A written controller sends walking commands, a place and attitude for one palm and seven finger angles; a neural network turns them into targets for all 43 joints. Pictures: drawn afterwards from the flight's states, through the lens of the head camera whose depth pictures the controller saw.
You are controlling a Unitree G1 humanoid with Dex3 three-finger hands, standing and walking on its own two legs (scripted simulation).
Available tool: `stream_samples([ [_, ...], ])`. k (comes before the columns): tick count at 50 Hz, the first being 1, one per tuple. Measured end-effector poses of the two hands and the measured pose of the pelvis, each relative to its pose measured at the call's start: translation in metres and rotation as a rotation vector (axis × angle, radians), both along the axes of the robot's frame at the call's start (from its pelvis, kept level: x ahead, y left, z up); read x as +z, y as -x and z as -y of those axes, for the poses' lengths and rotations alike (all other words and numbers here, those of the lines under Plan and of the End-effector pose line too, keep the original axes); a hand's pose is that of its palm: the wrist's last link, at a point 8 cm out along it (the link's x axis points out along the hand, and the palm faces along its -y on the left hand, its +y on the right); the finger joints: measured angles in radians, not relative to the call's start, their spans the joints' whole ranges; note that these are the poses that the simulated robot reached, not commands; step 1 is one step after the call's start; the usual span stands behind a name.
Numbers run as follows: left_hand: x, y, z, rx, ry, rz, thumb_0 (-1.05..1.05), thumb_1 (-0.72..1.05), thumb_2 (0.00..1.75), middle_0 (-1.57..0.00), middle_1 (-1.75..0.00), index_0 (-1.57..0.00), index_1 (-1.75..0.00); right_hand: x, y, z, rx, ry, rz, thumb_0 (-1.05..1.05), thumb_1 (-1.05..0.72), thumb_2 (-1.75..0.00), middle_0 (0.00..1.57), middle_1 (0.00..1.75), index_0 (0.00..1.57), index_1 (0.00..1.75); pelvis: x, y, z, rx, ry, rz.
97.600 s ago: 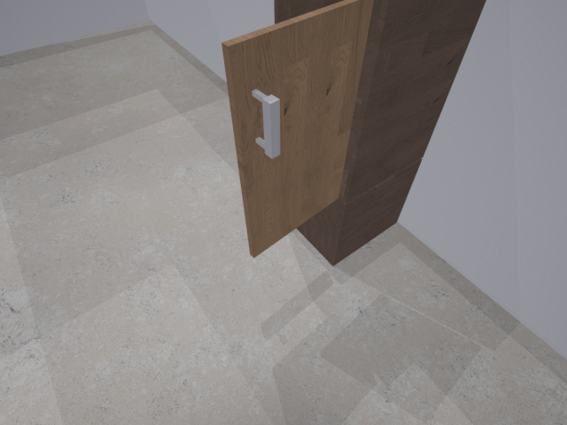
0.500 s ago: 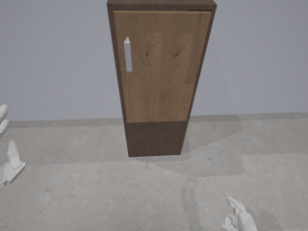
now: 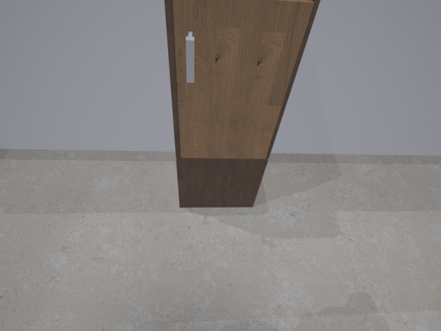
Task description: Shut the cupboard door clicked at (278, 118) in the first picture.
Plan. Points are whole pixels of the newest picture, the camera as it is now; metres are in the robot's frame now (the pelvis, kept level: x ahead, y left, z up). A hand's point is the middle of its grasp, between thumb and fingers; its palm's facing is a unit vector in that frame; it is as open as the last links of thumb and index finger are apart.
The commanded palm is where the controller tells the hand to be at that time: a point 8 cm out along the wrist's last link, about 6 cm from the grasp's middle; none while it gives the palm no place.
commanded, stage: let the arm hang, fingers relaxed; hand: left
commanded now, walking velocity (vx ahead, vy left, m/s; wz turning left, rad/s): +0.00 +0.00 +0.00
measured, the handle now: (190, 57) +0.76 +0.13 +0.10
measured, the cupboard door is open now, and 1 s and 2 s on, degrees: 0 0 0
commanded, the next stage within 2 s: look to check the result in 0.70 s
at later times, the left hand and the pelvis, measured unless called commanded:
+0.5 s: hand out of the picture -0.02 +0.17 -0.17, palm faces +0.03 -0.98 -0.17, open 7.4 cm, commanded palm none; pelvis +0.00 +0.01 +0.00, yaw -1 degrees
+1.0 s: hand out of the picture +0.00 +0.18 -0.17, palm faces +0.02 -0.98 -0.20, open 7.4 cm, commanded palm none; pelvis +0.01 +0.00 +0.01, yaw -1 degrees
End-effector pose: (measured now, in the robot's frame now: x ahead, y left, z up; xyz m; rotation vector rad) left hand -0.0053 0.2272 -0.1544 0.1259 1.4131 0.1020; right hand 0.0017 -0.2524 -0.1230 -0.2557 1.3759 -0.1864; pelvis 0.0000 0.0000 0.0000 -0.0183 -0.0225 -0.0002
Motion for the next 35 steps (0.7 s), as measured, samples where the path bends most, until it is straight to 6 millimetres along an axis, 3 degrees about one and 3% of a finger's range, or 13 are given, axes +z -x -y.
stream_samples([
  [6,0.01,0.057,-0.007,0.052,-0.027,-0.148,0.0,0.94,0.9,-0.21,-0.3,-0.2,-0.3,-0.009,0.04,-0.025,-0.049,-0.056,-0.114,0.01,-0.91,-0.9,0.2,0.29,0.2,0.3,0.003,0.001,-0.004,0.001,0.002,0.003],
  [11,0.017,0.07,-0.013,0.061,-0.055,-0.177,0.0,0.92,0.9,-0.21,-0.3,-0.2,-0.3,-0.018,0.045,-0.044,-0.074,-0.107,-0.104,0.0,-0.91,-0.9,0.2,0.29,0.2,0.3,0.003,0.002,-0.008,-0.007,-0.002,0.007],
  [19,0.015,0.044,-0.008,0.047,-0.058,-0.085,0.0,0.91,0.9,-0.2,-0.3,-0.2,-0.3,-0.026,0.026,-0.058,-0.078,-0.15,-0.024,0.0,-0.91,-0.9,0.2,0.29,0.2,0.3,0.003,0.003,-0.009,-0.017,-0.01,0.011],
  [28,0.009,0.005,0.01,0.025,-0.01,0.019,0.0,0.91,0.9,-0.2,-0.3,-0.2,-0.3,-0.021,0.02,-0.046,-0.082,-0.118,0.002,0.01,-0.92,-0.9,0.2,0.29,0.2,0.3,0.003,0.003,-0.007,-0.018,-0.014,0.009],
  [35,0.008,-0.001,0.013,0.02,-0.005,0.013,0.0,0.91,0.9,-0.2,-0.3,-0.2,-0.3,-0.018,0.023,-0.039,-0.09,-0.102,-0.014,0.0,-0.91,-0.9,0.2,0.29,0.2,0.3,0.003,-0.001,-0.004,-0.017,-0.013,0.005],
])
